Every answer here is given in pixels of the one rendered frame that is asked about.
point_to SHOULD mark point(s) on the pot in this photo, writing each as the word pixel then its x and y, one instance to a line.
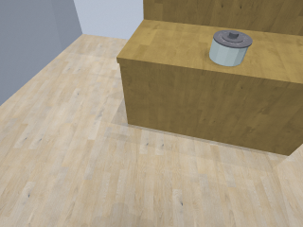
pixel 226 56

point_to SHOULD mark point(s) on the lid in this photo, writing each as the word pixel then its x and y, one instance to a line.
pixel 242 41

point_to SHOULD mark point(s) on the knob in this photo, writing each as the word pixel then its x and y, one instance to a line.
pixel 234 34

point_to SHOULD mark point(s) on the table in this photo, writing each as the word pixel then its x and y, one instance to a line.
pixel 170 83

